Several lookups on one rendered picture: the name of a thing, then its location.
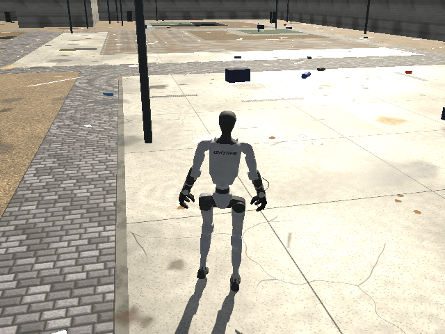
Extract robot right forearm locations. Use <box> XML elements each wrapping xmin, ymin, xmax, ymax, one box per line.
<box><xmin>252</xmin><ymin>170</ymin><xmax>266</xmax><ymax>198</ymax></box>

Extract left robot upper arm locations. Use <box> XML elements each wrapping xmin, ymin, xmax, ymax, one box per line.
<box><xmin>190</xmin><ymin>140</ymin><xmax>211</xmax><ymax>178</ymax></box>

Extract robot right hand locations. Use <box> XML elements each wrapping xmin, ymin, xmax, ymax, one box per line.
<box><xmin>250</xmin><ymin>195</ymin><xmax>267</xmax><ymax>212</ymax></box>

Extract robot left hand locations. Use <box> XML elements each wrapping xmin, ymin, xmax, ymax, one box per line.
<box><xmin>179</xmin><ymin>192</ymin><xmax>195</xmax><ymax>209</ymax></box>

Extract robot left shin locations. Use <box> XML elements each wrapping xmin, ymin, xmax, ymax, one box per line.
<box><xmin>200</xmin><ymin>222</ymin><xmax>211</xmax><ymax>270</ymax></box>

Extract robot left forearm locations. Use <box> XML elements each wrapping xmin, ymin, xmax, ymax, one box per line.
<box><xmin>181</xmin><ymin>167</ymin><xmax>197</xmax><ymax>195</ymax></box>

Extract robot left thigh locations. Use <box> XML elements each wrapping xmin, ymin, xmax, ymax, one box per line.
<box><xmin>199</xmin><ymin>193</ymin><xmax>214</xmax><ymax>234</ymax></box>

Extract right robot upper arm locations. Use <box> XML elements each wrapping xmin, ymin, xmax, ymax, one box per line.
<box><xmin>240</xmin><ymin>141</ymin><xmax>259</xmax><ymax>180</ymax></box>

